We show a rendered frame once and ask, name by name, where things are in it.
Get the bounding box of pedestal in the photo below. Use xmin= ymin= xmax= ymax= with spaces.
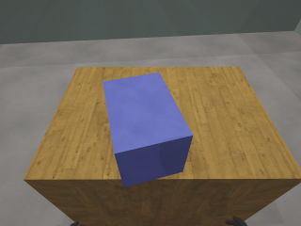
xmin=23 ymin=66 xmax=301 ymax=226

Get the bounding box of right robot hand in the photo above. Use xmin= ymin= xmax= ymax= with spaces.
xmin=225 ymin=216 xmax=247 ymax=226

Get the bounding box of carton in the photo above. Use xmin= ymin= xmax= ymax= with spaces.
xmin=103 ymin=73 xmax=193 ymax=187

